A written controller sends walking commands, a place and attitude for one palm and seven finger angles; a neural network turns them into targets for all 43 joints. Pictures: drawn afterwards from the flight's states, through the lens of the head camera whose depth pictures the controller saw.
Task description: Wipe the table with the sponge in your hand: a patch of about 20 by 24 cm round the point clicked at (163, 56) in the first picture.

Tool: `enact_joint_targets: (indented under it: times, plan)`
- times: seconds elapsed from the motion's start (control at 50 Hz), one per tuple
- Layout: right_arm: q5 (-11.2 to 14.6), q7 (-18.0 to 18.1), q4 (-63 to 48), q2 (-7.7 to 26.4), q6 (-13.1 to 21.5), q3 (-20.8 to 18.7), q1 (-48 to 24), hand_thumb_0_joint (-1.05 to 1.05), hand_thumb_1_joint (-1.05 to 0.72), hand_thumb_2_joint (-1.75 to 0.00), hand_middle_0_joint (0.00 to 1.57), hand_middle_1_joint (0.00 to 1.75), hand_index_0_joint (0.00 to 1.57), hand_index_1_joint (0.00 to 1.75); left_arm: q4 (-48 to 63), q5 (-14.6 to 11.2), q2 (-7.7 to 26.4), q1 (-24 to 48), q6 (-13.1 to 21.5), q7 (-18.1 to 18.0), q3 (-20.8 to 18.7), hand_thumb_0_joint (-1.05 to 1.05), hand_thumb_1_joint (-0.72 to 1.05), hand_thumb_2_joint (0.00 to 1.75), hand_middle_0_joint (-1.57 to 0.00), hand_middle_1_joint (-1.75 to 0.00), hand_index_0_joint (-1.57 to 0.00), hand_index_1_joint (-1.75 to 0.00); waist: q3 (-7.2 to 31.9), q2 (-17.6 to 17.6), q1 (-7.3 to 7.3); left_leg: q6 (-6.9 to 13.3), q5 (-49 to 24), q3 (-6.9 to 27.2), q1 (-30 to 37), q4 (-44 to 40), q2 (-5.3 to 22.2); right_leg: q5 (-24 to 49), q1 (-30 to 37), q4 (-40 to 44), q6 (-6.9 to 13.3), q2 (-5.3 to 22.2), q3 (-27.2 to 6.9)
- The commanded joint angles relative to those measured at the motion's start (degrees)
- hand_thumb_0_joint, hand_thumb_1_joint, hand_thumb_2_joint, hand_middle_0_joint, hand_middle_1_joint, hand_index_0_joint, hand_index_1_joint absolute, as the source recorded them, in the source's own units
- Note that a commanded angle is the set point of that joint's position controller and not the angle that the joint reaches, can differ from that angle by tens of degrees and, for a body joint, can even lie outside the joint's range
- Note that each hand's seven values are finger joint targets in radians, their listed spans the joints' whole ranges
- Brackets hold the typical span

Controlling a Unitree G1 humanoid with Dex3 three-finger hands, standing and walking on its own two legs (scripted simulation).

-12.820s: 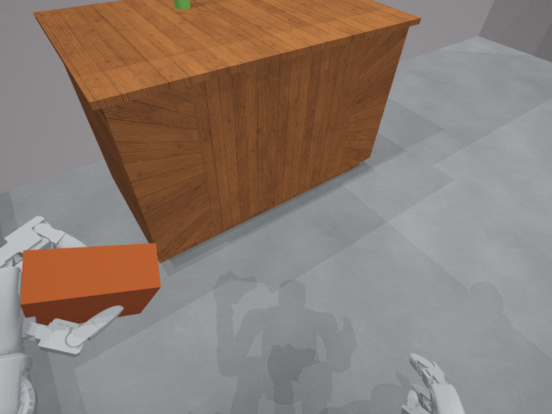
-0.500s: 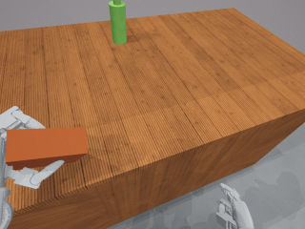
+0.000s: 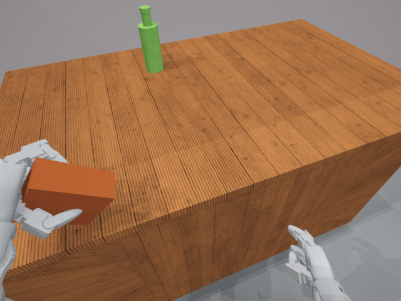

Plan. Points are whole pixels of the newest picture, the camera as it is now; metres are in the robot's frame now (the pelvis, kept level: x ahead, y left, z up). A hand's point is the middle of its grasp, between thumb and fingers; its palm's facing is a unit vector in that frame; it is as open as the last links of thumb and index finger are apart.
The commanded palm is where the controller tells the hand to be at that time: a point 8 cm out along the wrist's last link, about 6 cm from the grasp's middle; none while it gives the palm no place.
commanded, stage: turn the palm down, sponge in hand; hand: left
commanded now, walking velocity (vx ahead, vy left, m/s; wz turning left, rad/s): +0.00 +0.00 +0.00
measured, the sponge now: (77, 197) +0.24 +0.23 +0.13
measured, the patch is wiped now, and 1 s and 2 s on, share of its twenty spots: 0.00 0.00 0.00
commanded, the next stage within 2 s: move the sponge above the wiping area in 1.88 s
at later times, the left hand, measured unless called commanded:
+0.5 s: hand (66, 167) +0.25 +0.22 +0.21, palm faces +0.32 -0.50 -0.81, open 9.4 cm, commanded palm +0.20 +0.27 +0.25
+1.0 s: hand out of the picture +0.23 +0.29 +0.25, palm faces +0.45 -0.23 -0.86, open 9.4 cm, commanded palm +0.18 +0.28 +0.28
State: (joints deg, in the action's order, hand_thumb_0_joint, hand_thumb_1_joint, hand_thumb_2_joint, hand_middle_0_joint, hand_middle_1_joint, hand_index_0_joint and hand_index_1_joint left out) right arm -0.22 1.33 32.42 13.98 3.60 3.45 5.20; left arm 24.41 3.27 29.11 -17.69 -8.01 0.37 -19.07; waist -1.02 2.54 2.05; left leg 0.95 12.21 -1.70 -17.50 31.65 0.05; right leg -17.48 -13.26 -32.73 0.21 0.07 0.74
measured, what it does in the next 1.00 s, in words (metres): stands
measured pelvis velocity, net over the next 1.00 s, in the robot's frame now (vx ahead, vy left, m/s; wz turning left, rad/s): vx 0.00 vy -0.01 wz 0.02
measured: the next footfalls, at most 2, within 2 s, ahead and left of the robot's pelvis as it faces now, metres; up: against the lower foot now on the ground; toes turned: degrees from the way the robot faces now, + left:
none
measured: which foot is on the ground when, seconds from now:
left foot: down 0.00-1.00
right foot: down 0.00-1.00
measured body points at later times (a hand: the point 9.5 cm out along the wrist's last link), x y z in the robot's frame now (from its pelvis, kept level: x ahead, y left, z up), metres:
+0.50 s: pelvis +0.02 -0.05 -0.01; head +0.00 -0.09 +0.44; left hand +0.22 +0.24 +0.25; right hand +0.22 -0.27 -0.09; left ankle +0.05 +0.11 -0.73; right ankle +0.00 -0.12 -0.73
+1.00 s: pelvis +0.00 -0.01 +0.00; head -0.03 -0.05 +0.45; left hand +0.20 +0.30 +0.29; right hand +0.28 -0.18 -0.05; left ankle +0.05 +0.11 -0.73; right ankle +0.00 -0.12 -0.73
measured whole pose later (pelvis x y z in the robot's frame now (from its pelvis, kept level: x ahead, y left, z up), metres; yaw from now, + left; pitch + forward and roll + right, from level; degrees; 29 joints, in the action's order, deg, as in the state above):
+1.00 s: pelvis +0.00 -0.01 +0.00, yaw +1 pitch -4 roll +0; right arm 3.4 5.9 35.1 14.2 0.6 4.4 -0.5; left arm 24.1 27.3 39.1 -1.6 -23.9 0.8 -11.6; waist 1.0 6.5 7.7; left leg 0.1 11.6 -0.3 -14.8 30.6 0.3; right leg -16.9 -9.7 -30.8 0.8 -0.3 2.0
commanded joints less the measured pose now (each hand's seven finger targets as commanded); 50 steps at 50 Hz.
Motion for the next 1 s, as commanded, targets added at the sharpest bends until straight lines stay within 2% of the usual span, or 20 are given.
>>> enact_joint_targets:
  times: [0.0,0.06,0.08,0.16,0.2,0.28,0.34,0.36,0.38,0.46,0.48,0.56,0.58,0.68,0.74,0.76,0.78,0.86,0.92,0.98]
  plan:
    - [-0.1,2.5,-7.9,5.3,3.3,-2.9,-8.2,0.00,-0.90,-0.90,0.20,0.30,0.20,0.30,12.0,-0.4,16.5,14.0,7.7,-5.5,-15.5,0.00,0.10,1.30,-1.20,-1.60,-1.20,-1.60,10.2,1.1,2.27,-0.6,3.3,2.2,7.9,-5.0,0.9,0.1,-4.1,6.2,0.8,-1.9,3.7]
    - [0.5,3.4,-5.7,6.4,3.1,-3.1,-7.2,0.00,-0.90,-0.90,0.20,0.30,0.20,0.30,5.6,1.4,18.9,19.3,7.1,-6.0,-14.7,0.00,0.10,1.30,-1.20,-1.60,-1.20,-1.60,7.7,5.0,0.77,-0.4,6.0,1.0,6.7,-3.4,-0.1,-2.6,-6.4,7.9,0.5,-1.1,1.8]
    - [0.3,3.7,-5.3,6.5,2.8,-3.1,-7.0,0.00,-0.90,-0.90,0.20,0.30,0.20,0.30,3.3,2.4,17.3,20.8,5.9,-5.2,-11.7,0.00,0.10,1.30,-1.20,-1.60,-1.20,-1.60,6.6,6.5,0.42,-0.3,6.5,0.8,5.7,-3.2,-0.4,-3.0,-6.5,8.7,0.4,-0.4,1.3]
    - [1.7,5.3,-6.0,7.5,2.3,-2.5,-9.3,0.00,-0.90,-0.90,0.20,0.30,0.20,0.30,-3.2,5.9,19.5,26.1,-1.0,-0.3,-5.1,0.00,0.10,1.30,-1.20,-1.60,-1.20,-1.60,3.6,6.4,-0.26,0.0,7.6,-0.2,4.4,-1.4,-1.2,-8.0,-7.3,11.1,0.2,1.3,-3.2]
    - [1.6,5.7,-6.8,7.3,2.4,-2.6,-9.4,0.00,-0.90,-0.90,0.20,0.30,0.20,0.30,-1.6,7.5,19.5,27.8,-2.2,2.3,-2.5,0.00,0.10,1.30,-1.20,-1.60,-1.20,-1.60,5.9,3.4,0.43,0.1,4.8,0.4,4.5,0.1,-0.7,-7.9,-5.5,11.4,0.2,2.4,-5.2]
    - [1.7,6.0,-8.0,6.5,3.4,-2.8,-9.8,0.00,-0.90,-0.90,0.20,0.30,0.20,0.30,2.9,9.6,24.4,28.3,1.6,4.4,-6.2,0.00,0.10,1.30,-1.20,-1.60,-1.20,-1.60,8.6,-2.9,1.85,-0.2,0.9,2.2,3.8,3.0,-0.3,-5.7,-3.5,11.2,-0.2,4.0,-8.7]
    - [1.0,5.6,-8.4,5.8,3.7,-3.2,-7.6,0.00,-0.90,-0.90,0.20,0.30,0.20,0.30,8.1,9.0,27.8,18.4,5.5,2.9,-13.8,0.00,0.10,1.30,-1.20,-1.60,-1.20,-1.60,13.6,-2.5,4.42,-0.2,-5.6,2.5,4.4,3.7,-0.1,9.2,1.1,7.2,-0.6,4.0,-7.3]
    - [1.3,5.4,-8.4,6.0,4.0,-3.2,-7.8,0.00,-0.90,-0.90,0.20,0.30,0.20,0.30,7.8,8.5,31.0,16.2,5.5,1.7,-17.9,0.00,0.10,1.30,-1.20,-1.60,-1.20,-1.60,13.9,-1.3,5.28,-0.6,-6.1,2.4,4.0,4.3,-0.2,11.6,2.4,6.8,-0.5,4.3,-8.5]
    - [1.3,5.1,-8.3,5.4,3.5,-3.3,-7.2,0.00,-0.90,-0.90,0.20,0.30,0.20,0.30,8.4,8.4,27.8,16.2,5.2,0.6,-16.3,0.00,0.10,1.30,-1.20,-1.60,-1.20,-1.60,14.4,-0.7,5.15,-0.7,-7.3,2.1,3.1,4.1,-0.2,14.9,3.1,5.7,-0.6,4.4,-7.1]
    - [2.3,4.3,-7.8,6.8,1.9,-4.4,-6.2,0.00,-0.90,-0.90,0.20,0.30,0.20,0.30,4.0,8.2,26.3,10.8,-0.6,-3.3,-16.8,0.00,0.10,1.30,-1.20,-1.60,-1.20,-1.60,10.1,3.1,5.25,-0.9,-9.9,0.2,3.2,3.7,0.1,22.2,2.7,5.1,-0.8,4.1,-6.3]
    - [2.0,4.3,-7.8,7.4,1.0,-4.6,-5.3,0.00,-0.90,-0.90,0.20,0.30,0.20,0.30,3.5,8.7,24.0,11.4,-3.1,-3.5,-13.8,0.00,0.10,1.30,-1.20,-1.60,-1.20,-1.60,8.7,2.0,4.76,-1.0,-9.9,0.2,2.2,3.3,0.8,23.9,2.4,4.7,-1.2,4.5,-5.4]
    - [3.5,5.0,-8.8,9.1,-0.3,-4.1,-8.1,0.00,-0.90,-0.90,0.20,0.30,0.20,0.30,1.3,12.2,25.9,12.9,-11.4,-1.1,-9.9,0.00,0.10,1.30,-1.20,-1.60,-1.20,-1.60,5.7,-2.7,4.04,0.0,-9.4,-0.2,2.4,1.5,0.4,20.8,0.4,5.0,-1.7,2.9,-4.0]
    - [3.4,5.3,-9.3,9.1,-0.4,-3.8,-7.9,0.00,-0.90,-0.90,0.20,0.30,0.20,0.30,2.3,13.6,25.7,15.0,-12.2,0.1,-8.3,0.00,0.10,1.30,-1.20,-1.60,-1.20,-1.60,7.7,-3.9,3.79,0.4,-9.9,-0.1,3.1,1.4,0.6,21.5,0.7,4.7,-1.8,2.9,-3.0]
    - [3.6,6.2,-11.8,6.9,2.0,-2.4,-11.7,0.00,-0.90,-0.90,0.20,0.30,0.20,0.30,15.0,18.1,25.5,21.2,-9.0,4.0,-4.0,0.00,0.10,1.30,-1.20,-1.60,-1.20,-1.60,14.3,0.1,3.48,1.2,-11.6,0.5,9.1,1.8,-0.2,18.7,-0.2,5.3,-1.0,2.1,-2.7]
    - [2.8,6.3,-10.7,6.6,2.7,-2.5,-10.9,0.00,-0.90,-0.90,0.20,0.30,0.20,0.30,18.6,21.1,27.3,18.9,-6.0,2.8,-6.2,0.00,0.10,1.30,-1.20,-1.60,-1.20,-1.60,16.0,1.1,4.20,1.0,-13.0,1.4,11.1,0.4,0.0,17.0,-0.3,5.3,-0.4,1.5,-1.2]
    - [3.0,6.1,-10.7,6.4,3.4,-2.2,-12.8,0.00,-0.90,-0.90,0.20,0.30,0.20,0.30,20.1,22.3,30.1,19.0,-6.2,1.5,-9.2,0.00,0.10,1.30,-1.20,-1.60,-1.20,-1.60,15.9,4.6,5.06,0.7,-12.4,1.4,11.8,0.2,-0.2,15.2,-0.3,5.7,0.4,1.0,-2.3]
    - [2.3,6.0,-10.6,6.0,3.2,-1.8,-12.0,0.00,-0.90,-0.90,0.20,0.30,0.20,0.30,20.6,23.2,28.3,20.8,-6.2,0.2,-8.0,0.00,0.10,1.30,-1.20,-1.60,-1.20,-1.60,16.7,5.0,5.25,0.5,-13.2,1.7,10.9,-0.4,-0.1,14.7,0.6,5.4,0.7,1.3,-0.5]
    - [3.4,4.9,-7.1,6.0,1.7,-1.6,-15.5,0.00,-0.90,-0.90,0.20,0.30,0.20,0.30,9.7,24.7,27.8,24.6,-12.3,-3.8,-9.3,0.00,0.10,1.30,-1.20,-1.60,-1.20,-1.60,9.9,8.5,6.24,-1.4,-8.3,2.8,7.9,-4.2,0.7,6.9,0.1,7.7,1.9,0.6,-1.6]
    - [3.4,4.6,-6.3,6.9,-0.5,-1.4,-15.8,0.00,-0.90,-0.90,0.20,0.30,0.20,0.30,4.7,25.8,24.9,29.0,-16.9,-2.9,-3.9,0.00,0.10,1.30,-1.20,-1.60,-1.20,-1.60,8.2,5.8,5.75,-1.7,-6.0,3.1,6.7,-7.1,1.5,5.0,0.8,8.7,1.5,0.8,0.2]
    - [4.5,4.8,-7.1,6.4,-1.1,0.1,-19.0,0.00,-0.90,-0.90,0.20,0.30,0.20,0.30,0.8,27.4,21.3,30.5,-19.8,1.4,2.3,0.00,0.10,1.30,-1.20,-1.60,-1.20,-1.60,5.6,-0.7,5.04,-1.1,-0.1,3.4,6.1,-9.2,1.3,1.5,-0.8,10.3,1.1,0.2,1.0]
